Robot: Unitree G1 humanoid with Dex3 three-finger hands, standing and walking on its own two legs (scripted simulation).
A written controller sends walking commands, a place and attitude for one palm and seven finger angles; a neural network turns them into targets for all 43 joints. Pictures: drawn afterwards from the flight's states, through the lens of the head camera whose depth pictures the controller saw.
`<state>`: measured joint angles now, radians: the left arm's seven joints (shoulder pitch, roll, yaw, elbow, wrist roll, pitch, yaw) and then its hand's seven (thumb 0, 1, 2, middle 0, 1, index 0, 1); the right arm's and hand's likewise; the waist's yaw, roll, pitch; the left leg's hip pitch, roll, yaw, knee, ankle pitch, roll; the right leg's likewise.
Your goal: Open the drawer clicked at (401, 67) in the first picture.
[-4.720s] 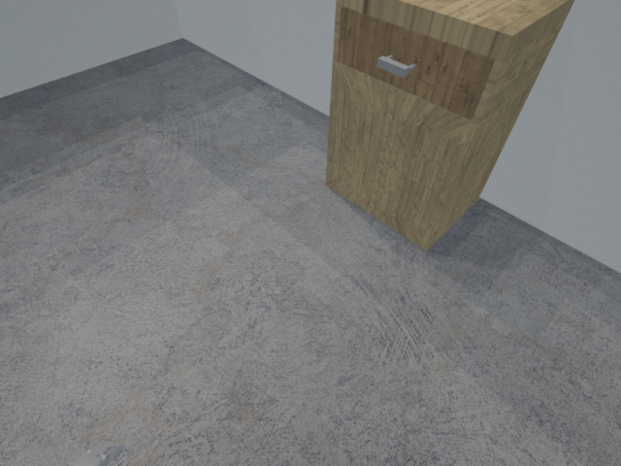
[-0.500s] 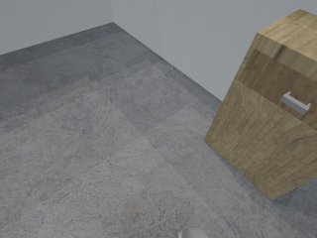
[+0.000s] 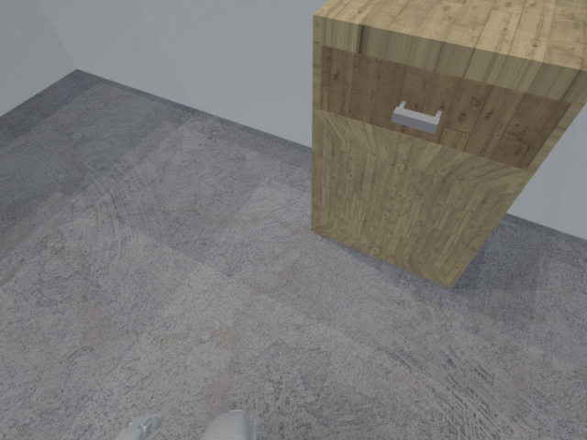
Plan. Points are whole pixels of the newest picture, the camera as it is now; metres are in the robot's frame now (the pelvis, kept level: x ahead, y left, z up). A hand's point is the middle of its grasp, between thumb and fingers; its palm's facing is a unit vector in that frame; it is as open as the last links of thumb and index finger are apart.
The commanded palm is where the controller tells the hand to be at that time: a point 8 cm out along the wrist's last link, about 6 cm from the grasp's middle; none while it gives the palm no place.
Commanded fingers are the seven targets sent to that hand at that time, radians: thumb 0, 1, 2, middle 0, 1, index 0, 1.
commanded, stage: turn to face it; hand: left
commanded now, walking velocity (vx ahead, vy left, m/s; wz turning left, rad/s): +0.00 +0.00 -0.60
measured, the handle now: (417, 114) +0.80 -0.26 -0.06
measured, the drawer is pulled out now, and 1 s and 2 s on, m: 0.00 0.00 0.00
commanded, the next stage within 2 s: take the last steps up to it in 0.60 s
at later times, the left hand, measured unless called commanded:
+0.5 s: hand out of the picture +0.12 +0.22 -0.16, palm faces -0.25 -0.94 -0.22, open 7.4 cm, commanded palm none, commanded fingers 0.00 0.90 0.90 -0.20 -0.30 -0.20 -0.30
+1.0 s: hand out of the picture +0.10 +0.16 -0.17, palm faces -0.35 -0.92 -0.19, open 7.3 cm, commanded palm none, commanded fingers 0.00 0.90 0.90 -0.20 -0.30 -0.20 -0.30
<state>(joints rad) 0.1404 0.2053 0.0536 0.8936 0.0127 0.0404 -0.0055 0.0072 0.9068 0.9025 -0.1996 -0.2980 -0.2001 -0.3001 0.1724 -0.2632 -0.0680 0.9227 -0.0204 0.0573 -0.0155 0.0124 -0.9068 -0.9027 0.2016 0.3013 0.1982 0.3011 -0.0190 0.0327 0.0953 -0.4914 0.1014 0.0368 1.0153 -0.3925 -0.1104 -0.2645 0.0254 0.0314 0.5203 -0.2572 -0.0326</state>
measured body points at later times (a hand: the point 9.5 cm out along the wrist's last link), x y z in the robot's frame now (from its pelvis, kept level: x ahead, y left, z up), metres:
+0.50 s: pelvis -0.01 +0.04 +0.00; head +0.03 +0.04 +0.45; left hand +0.13 +0.27 -0.14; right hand -0.03 -0.22 -0.14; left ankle +0.02 +0.14 -0.74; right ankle -0.08 -0.09 -0.69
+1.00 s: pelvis -0.02 +0.01 +0.00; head -0.01 +0.01 +0.45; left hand +0.11 +0.21 -0.15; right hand -0.08 -0.24 -0.14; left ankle +0.04 +0.12 -0.71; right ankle -0.07 -0.09 -0.74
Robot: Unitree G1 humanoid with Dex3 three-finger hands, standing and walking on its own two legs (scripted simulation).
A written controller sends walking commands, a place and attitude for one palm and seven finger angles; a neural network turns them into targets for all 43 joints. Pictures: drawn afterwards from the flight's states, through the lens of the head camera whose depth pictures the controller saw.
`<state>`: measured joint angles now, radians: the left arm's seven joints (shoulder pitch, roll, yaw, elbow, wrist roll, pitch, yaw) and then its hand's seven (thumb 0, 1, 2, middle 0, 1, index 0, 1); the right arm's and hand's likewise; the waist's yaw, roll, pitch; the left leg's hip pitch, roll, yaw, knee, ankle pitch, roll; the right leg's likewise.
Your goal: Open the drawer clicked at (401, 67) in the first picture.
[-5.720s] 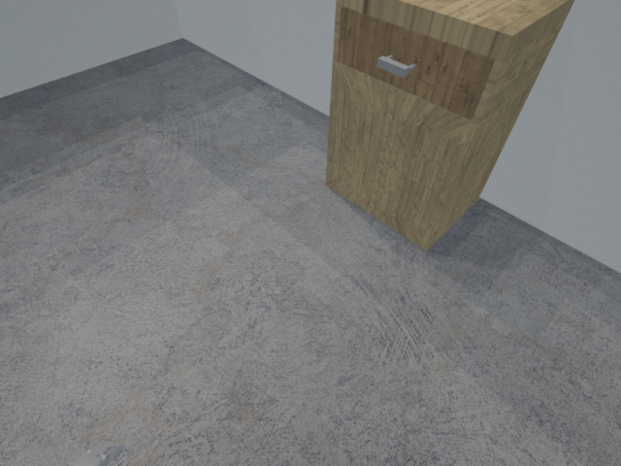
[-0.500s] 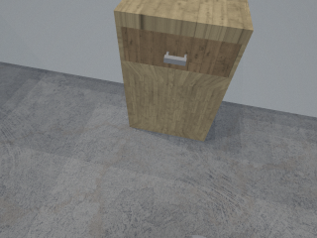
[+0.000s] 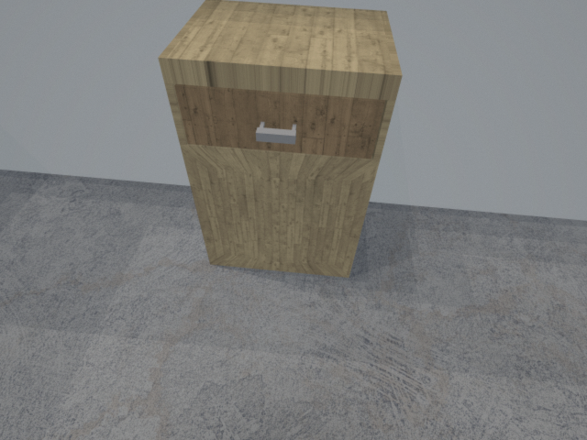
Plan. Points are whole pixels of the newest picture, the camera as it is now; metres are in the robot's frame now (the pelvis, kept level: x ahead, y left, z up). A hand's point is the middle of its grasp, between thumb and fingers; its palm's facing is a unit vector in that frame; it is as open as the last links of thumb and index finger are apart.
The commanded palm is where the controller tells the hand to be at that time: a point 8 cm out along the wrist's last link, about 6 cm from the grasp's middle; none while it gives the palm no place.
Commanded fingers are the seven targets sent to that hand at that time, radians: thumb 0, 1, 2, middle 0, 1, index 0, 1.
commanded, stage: take the last steps up to it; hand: left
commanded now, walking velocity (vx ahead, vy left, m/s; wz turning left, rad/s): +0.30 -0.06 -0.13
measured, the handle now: (277, 131) +0.85 +0.10 -0.06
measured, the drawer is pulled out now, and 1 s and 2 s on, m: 0.00 0.00 0.00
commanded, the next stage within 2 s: come to a stop and stand still in 0.78 s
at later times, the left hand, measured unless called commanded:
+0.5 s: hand (228, 385) +0.25 +0.13 -0.18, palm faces -0.11 -0.98 -0.19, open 7.4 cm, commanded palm none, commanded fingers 0.00 0.90 0.90 -0.20 -0.30 -0.20 -0.30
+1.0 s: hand (229, 378) +0.26 +0.13 -0.20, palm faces +0.06 -0.99 -0.14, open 7.3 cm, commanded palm none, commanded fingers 0.00 0.90 0.90 -0.20 -0.30 -0.20 -0.30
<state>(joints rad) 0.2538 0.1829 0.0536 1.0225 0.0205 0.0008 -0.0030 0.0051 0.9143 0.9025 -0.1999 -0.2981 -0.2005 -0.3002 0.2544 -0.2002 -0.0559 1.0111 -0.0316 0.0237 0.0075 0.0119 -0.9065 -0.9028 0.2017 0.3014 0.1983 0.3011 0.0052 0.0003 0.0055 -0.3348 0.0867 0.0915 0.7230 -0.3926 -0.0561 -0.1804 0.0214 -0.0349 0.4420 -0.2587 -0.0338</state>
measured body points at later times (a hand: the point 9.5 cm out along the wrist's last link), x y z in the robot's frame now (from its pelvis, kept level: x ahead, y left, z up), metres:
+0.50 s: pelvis +0.14 -0.04 -0.02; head +0.18 -0.05 +0.43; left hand +0.25 +0.18 -0.17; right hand +0.00 -0.22 -0.17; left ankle +0.02 +0.12 -0.73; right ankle +0.21 -0.16 -0.74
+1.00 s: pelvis +0.30 -0.03 -0.01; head +0.31 -0.01 +0.44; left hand +0.26 +0.18 -0.18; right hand +0.39 -0.26 -0.14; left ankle +0.36 +0.05 -0.74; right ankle +0.22 -0.16 -0.71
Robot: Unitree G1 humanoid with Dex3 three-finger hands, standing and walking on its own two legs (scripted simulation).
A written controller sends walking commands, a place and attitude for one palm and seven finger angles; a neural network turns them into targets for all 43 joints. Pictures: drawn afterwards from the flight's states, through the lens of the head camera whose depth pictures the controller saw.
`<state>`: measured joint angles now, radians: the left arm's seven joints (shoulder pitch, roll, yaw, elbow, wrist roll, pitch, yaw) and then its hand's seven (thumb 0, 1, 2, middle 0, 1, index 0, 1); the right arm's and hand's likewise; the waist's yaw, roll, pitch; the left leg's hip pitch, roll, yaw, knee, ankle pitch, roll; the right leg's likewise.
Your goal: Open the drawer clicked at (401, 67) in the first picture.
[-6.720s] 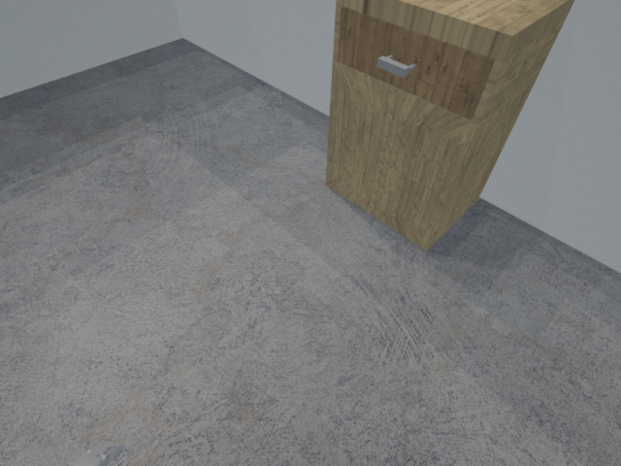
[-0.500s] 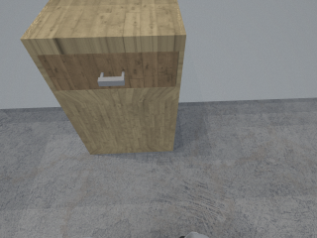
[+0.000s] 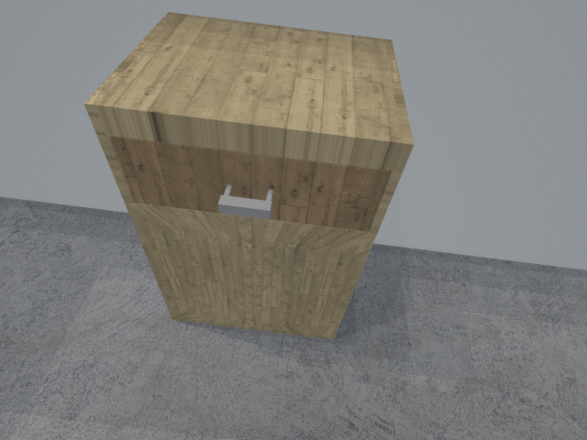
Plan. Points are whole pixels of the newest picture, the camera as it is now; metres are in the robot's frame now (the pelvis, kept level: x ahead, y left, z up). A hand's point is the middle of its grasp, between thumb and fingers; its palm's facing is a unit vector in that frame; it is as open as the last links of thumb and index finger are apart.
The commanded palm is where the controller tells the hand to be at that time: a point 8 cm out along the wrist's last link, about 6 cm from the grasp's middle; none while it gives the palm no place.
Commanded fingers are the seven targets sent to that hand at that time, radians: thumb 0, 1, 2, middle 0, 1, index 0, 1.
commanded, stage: come to a stop and stand still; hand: left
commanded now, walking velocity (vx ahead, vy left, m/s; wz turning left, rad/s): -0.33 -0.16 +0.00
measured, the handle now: (247, 199) +0.55 +0.15 -0.05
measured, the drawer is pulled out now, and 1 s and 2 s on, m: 0.00 0.00 0.00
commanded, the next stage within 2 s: look again from close up in 1.16 s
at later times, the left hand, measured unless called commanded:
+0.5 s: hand out of the picture +0.03 +0.12 -0.14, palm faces +0.04 -0.96 -0.27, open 7.3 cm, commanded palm none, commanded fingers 0.00 0.90 0.90 -0.20 -0.30 -0.20 -0.30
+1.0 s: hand out of the picture -0.03 +0.15 -0.17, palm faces +0.07 -0.98 -0.18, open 7.4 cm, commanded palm none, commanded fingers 0.00 0.90 0.90 -0.20 -0.30 -0.20 -0.30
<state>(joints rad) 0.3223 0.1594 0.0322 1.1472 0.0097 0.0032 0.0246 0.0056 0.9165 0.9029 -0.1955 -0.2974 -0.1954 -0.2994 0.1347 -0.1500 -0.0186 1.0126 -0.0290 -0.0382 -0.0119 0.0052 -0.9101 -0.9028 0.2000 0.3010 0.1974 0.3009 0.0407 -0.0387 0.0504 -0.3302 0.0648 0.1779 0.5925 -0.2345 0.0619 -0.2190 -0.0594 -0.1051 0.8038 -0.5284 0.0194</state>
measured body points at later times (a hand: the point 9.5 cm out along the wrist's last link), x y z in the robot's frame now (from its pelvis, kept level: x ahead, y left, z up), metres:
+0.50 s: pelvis -0.02 -0.07 +0.01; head -0.02 -0.10 +0.46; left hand +0.03 +0.17 -0.12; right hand +0.01 -0.31 -0.16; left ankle +0.00 +0.08 -0.68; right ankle +0.00 -0.18 -0.73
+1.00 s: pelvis -0.03 -0.03 +0.01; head -0.02 -0.02 +0.46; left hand -0.03 +0.20 -0.15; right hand -0.01 -0.26 -0.14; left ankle -0.07 +0.09 -0.73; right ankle +0.00 -0.18 -0.73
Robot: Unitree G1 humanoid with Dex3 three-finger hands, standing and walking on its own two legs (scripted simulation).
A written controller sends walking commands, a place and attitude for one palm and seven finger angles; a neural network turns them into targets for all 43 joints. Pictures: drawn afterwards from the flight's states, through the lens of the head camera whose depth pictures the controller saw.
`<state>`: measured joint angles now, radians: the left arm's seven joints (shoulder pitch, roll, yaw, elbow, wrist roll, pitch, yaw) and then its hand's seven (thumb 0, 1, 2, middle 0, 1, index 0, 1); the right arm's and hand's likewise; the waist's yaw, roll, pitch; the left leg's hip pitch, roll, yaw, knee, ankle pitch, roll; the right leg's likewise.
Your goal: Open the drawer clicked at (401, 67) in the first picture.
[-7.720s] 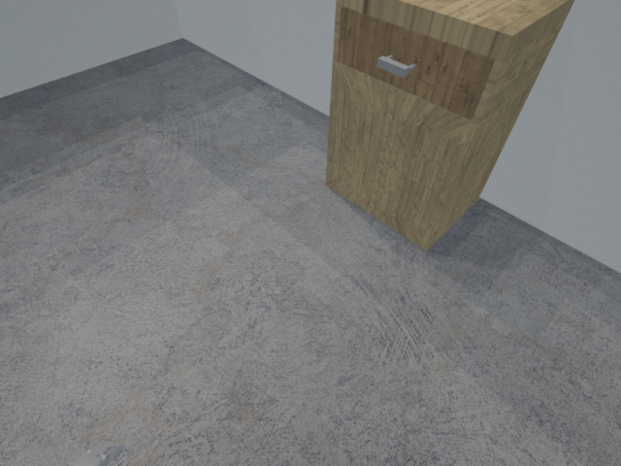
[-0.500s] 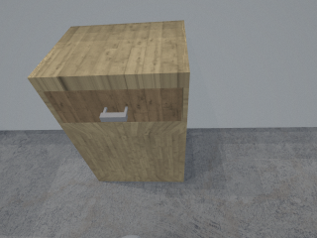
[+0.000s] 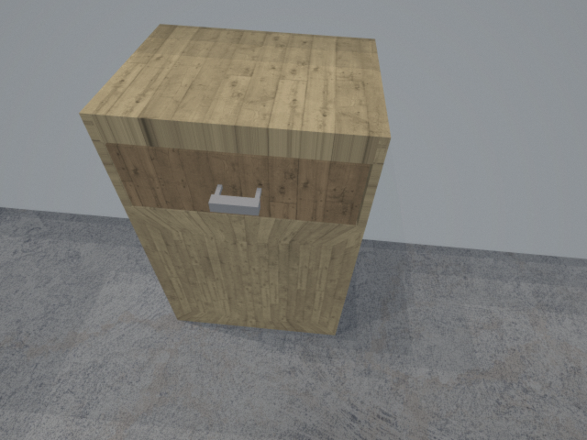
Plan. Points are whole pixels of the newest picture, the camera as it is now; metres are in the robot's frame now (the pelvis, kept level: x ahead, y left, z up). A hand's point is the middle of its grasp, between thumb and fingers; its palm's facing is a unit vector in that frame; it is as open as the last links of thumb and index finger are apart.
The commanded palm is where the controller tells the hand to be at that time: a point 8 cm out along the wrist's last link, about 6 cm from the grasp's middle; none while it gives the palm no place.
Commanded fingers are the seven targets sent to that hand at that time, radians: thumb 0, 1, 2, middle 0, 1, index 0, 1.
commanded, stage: come to a stop and stand still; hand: left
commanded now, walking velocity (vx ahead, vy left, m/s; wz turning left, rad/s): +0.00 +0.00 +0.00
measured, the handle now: (237, 197) +0.58 +0.17 -0.06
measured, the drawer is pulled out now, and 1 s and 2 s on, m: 0.00 0.00 0.00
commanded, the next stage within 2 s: look again from close up in 0.16 s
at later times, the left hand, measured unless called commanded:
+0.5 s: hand out of the picture +0.01 +0.17 -0.18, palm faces +0.04 -0.98 -0.21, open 7.4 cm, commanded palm none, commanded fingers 0.00 0.90 0.90 -0.20 -0.30 -0.20 -0.30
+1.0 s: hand out of the picture -0.05 +0.15 -0.18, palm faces +0.08 -0.98 -0.17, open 7.4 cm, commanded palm none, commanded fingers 0.00 0.90 0.90 -0.20 -0.30 -0.20 -0.30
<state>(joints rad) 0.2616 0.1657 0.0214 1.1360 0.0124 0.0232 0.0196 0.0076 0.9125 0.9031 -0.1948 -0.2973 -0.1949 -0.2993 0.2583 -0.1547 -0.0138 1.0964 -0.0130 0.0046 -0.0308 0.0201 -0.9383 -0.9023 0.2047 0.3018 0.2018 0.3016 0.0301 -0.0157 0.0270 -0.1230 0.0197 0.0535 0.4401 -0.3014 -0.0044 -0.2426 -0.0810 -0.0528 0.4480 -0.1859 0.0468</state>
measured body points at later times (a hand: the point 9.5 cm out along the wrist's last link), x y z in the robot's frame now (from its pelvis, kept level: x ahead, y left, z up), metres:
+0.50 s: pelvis +0.00 +0.00 -0.01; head -0.01 -0.01 +0.44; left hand +0.01 +0.23 -0.17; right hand +0.01 -0.22 -0.17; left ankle -0.04 +0.12 -0.74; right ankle +0.03 -0.15 -0.74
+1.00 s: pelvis -0.02 -0.02 -0.01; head -0.03 -0.02 +0.44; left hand -0.05 +0.20 -0.17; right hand -0.05 -0.23 -0.17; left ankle -0.04 +0.12 -0.74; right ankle +0.03 -0.15 -0.74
